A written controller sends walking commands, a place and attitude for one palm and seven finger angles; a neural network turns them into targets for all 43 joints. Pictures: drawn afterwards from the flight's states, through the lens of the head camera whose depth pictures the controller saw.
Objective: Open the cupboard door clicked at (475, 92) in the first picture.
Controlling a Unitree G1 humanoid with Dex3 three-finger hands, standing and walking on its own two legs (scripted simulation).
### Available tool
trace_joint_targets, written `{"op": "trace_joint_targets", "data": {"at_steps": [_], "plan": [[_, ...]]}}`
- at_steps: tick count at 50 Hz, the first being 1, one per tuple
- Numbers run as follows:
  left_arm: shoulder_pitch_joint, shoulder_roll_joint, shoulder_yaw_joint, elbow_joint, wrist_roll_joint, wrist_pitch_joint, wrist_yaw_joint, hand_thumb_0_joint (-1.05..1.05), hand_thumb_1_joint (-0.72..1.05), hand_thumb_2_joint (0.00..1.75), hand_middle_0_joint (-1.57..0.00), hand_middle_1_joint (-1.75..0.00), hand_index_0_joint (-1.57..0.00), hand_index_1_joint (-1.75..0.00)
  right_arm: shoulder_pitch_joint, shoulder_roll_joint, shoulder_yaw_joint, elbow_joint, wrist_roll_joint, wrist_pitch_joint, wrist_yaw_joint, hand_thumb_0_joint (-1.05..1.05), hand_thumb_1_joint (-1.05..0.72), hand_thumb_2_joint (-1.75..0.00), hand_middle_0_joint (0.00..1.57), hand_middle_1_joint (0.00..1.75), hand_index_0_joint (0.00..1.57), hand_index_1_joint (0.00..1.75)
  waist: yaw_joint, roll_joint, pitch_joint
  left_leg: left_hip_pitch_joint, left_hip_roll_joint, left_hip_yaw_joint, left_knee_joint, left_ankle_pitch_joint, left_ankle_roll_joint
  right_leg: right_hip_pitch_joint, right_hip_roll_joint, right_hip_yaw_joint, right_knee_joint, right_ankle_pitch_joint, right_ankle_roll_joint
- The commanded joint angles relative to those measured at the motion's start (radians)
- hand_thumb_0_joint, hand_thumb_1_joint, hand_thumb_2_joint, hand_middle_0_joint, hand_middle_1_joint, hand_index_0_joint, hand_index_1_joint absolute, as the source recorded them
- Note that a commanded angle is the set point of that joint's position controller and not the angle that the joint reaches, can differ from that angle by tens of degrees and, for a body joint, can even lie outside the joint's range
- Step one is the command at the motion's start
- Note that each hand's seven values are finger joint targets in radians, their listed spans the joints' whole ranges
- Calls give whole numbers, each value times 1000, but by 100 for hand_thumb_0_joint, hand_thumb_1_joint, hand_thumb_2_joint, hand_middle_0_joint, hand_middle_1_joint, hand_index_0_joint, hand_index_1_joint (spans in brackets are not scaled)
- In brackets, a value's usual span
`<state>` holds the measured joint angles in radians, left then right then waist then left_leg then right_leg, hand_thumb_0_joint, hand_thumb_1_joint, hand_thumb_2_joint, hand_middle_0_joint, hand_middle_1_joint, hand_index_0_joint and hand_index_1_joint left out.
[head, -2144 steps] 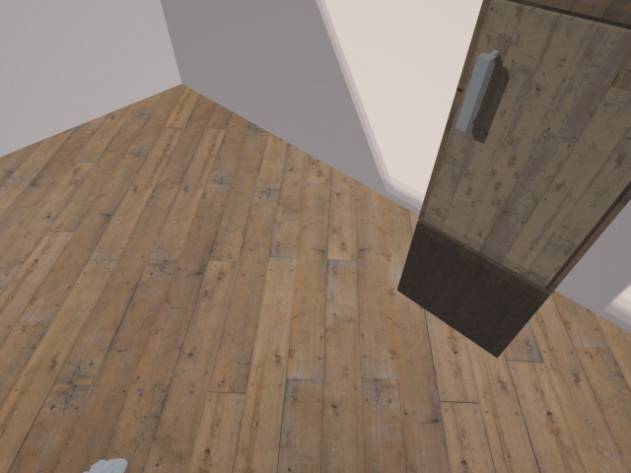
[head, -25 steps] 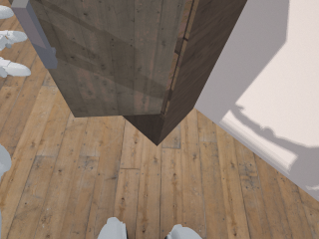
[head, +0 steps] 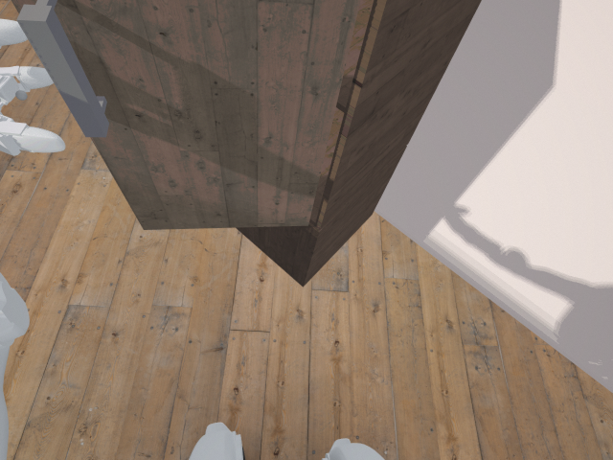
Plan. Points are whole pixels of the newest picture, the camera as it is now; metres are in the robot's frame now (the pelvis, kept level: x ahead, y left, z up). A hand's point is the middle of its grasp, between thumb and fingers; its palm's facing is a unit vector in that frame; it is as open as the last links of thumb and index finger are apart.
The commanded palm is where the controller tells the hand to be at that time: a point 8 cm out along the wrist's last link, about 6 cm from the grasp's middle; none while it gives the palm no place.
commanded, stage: move the hooked fingers beside the handle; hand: left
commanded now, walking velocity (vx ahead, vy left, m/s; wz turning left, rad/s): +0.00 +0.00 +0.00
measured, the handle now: (75, 68) +0.56 +0.23 +0.13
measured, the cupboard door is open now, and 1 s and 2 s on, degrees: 46 46 46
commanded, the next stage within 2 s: slide the fingers in behind the handle in 0.42 s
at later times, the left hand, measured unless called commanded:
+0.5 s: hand (13, 97) +0.51 +0.28 +0.14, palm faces +0.02 -1.00 +0.01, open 14.0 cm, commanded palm +0.50 +0.32 +0.13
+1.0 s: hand (31, 97) +0.51 +0.26 +0.14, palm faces +0.03 -1.00 +0.02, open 14.3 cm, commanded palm +0.50 +0.29 +0.13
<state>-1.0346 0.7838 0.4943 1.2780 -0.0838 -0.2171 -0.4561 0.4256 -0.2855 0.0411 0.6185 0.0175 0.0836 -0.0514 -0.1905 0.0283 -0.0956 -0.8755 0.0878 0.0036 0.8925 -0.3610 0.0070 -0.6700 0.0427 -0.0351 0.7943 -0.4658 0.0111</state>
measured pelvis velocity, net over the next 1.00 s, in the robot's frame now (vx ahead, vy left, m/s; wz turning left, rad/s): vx -0.01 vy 0.01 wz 0.01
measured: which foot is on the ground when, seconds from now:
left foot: down 0.00-1.00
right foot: down 0.00-1.00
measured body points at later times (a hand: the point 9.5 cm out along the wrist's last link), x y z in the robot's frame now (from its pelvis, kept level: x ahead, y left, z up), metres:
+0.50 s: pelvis -0.01 +0.00 -0.01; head +0.13 +0.04 +0.42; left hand +0.51 +0.34 +0.14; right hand -0.03 -0.28 -0.10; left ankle +0.03 +0.11 -0.69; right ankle -0.06 -0.13 -0.69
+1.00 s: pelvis -0.01 +0.01 +0.00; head +0.11 +0.04 +0.43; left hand +0.51 +0.32 +0.14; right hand -0.03 -0.26 -0.10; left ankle +0.03 +0.11 -0.69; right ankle -0.06 -0.13 -0.69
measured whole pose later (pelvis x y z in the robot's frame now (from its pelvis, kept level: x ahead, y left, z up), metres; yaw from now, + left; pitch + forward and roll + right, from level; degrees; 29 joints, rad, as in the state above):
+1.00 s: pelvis -0.01 +0.01 +0.00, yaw +0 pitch +20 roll -5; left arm -1.05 0.72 0.43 1.24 -0.10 -0.21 -0.39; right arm 0.46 -0.27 0.04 0.64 0.00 0.06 -0.03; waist -0.19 0.03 -0.10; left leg -0.91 0.08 -0.01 0.92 -0.36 0.02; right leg -0.69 0.04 -0.04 0.81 -0.47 0.02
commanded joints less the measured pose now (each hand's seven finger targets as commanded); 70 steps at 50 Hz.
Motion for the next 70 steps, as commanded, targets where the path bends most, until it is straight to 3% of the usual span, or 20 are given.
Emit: {"op": "trace_joint_targets", "data": {"at_steps": [1,11,14,17,22,25,27,30,32,36,37,42,46,53,55,57,60,64,67,70], "plan": [[-450,336,30,-201,-22,-57,-7,0,-50,30,-30,-120,-30,-120,181,-205,-70,-43,3,-5,-23,0,-90,-90,20,30,20,30,-1,167,-418,561,-43,-50,-29,447,37,-55,40,-4,-84,444,-16],[-457,346,24,-162,-39,-56,-47,0,-50,30,-30,-120,-30,-120,175,-209,-64,-46,8,-10,-32,0,-90,-90,20,30,20,30,-9,153,-425,531,-45,-47,-14,428,41,-57,38,1,-78,442,-13],[-490,319,-17,-145,-27,-48,-47,0,-50,30,-30,-120,-30,-120,171,-208,-62,-42,10,-13,-34,0,-90,-90,20,30,20,30,-32,164,-392,512,-40,-47,-12,381,41,-101,36,1,-84,395,-8],[-522,372,18,-184,-25,-66,-44,0,-50,30,-30,-120,-30,-120,182,-213,-63,-39,4,-16,-38,0,-90,-90,20,30,20,30,-28,184,-457,538,-35,-54,-1,405,40,-95,36,3,-71,402,-10],[-542,402,29,-175,-13,-69,-43,0,-50,30,-30,-120,-30,-120,194,-214,-57,-34,1,-18,-40,0,-90,-90,20,30,20,30,-25,214,-465,539,-30,-64,5,407,37,-116,38,-2,-62,377,-13],[-524,363,13,-200,-10,-67,-37,0,-50,30,-30,-120,-30,-120,204,-208,-63,-31,-4,-16,-32,0,-90,-90,20,30,20,30,-16,258,-491,597,-27,-75,3,448,28,-138,44,-13,-60,377,-19],[-493,371,36,-182,-16,-59,-34,0,-50,30,-30,-120,-30,-120,209,-210,-64,-33,-5,-15,-28,0,-90,-90,20,30,20,30,-10,231,-492,596,-26,-78,1,462,28,-134,47,-18,-59,383,-19],[-508,293,-19,-173,-14,-38,-23,0,-50,30,-30,-120,-30,-120,209,-206,-67,-30,-6,-15,-22,0,-90,-90,20,30,20,30,-25,220,-430,580,-25,-82,-13,408,27,-172,48,-27,-71,330,-19],[-503,343,31,-206,-14,-46,-8,0,-50,30,-30,-120,-30,-120,219,-211,-70,-30,-10,-19,-21,0,-90,-90,20,30,20,30,-10,228,-481,607,-23,-84,-14,443,26,-149,48,-25,-66,353,-21],[-496,267,-13,-181,-18,-43,14,0,-50,30,-30,-120,-30,-120,220,-204,-69,-27,-12,-21,-14,0,-90,-90,20,30,20,30,-27,190,-418,576,-28,-82,-22,406,30,-161,49,-28,-76,331,-21],[-506,292,1,-189,-11,-45,19,0,-50,30,-30,-120,-30,-120,220,-209,-72,-25,-10,-20,-15,0,-90,-90,20,30,20,30,-24,192,-428,580,-22,-85,-24,406,26,-163,47,-26,-73,329,-19],[-503,210,-40,-271,-17,-62,25,0,-50,30,-30,-120,-30,-120,222,-199,-82,-21,-16,-24,-2,0,-90,-90,20,30,20,30,-13,265,-496,681,-20,-96,-17,500,16,-176,50,-34,-63,362,-27],[-502,163,-50,-269,-37,-62,40,0,-50,30,-30,-120,-30,-120,217,-198,-82,-16,-18,-28,4,0,-90,-90,20,30,20,30,-20,211,-454,653,-26,-98,-28,452,21,-164,52,-37,-74,340,-29],[-485,132,-57,-268,-36,-68,69,0,-50,30,-30,-120,-30,-120,189,-191,-85,-12,-14,-35,10,0,-90,-90,20,30,20,30,-14,205,-438,639,-32,-87,-31,423,22,-150,47,-30,-77,344,-27],[-486,132,-59,-256,-33,-66,79,0,-50,30,-30,-120,-30,-120,181,-192,-83,-16,-13,-36,10,0,-90,-90,20,30,20,30,-14,192,-413,610,-34,-84,-36,389,23,-144,44,-28,-80,327,-26],[-479,195,-10,-238,-25,-70,93,0,-50,30,-30,-120,-30,-120,185,-196,-82,-19,-11,-35,7,0,-90,-90,20,30,20,30,-5,162,-426,585,-35,-79,-34,396,25,-114,42,-22,-73,351,-24],[-498,156,-46,-257,-17,-76,105,0,-50,30,-30,-120,-30,-120,176,-190,-82,-26,-12,-39,9,0,-90,-90,20,30,20,30,-11,183,-426,586,-37,-76,-33,379,24,-121,41,-20,-72,338,-23],[-497,161,-48,-190,-19,-71,109,0,-50,30,-30,-120,-30,-120,171,-191,-76,-29,-7,-40,7,0,-90,-90,20,30,20,30,-26,123,-378,510,-41,-62,-34,320,32,-102,38,-10,-79,330,-15],[-505,218,-15,-200,-12,-78,109,0,-50,30,-30,-120,-30,-120,175,-195,-75,-30,-6,-44,1,0,-90,-90,20,30,20,30,-20,122,-423,496,-43,-52,-27,326,36,-65,35,4,-75,362,-11],[-493,211,-18,-210,-15,-84,99,0,-50,30,-30,-120,-30,-120,180,-190,-77,-28,-7,-44,2,0,-90,-90,20,30,20,30,-18,128,-440,490,-45,-43,-18,347,38,-40,38,7,-72,398,-9]]}}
